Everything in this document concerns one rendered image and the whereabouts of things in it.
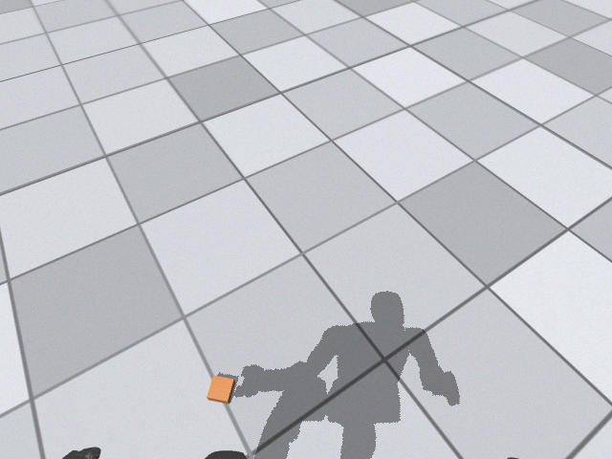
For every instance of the small box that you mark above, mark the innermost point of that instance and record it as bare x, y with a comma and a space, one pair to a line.
221, 389

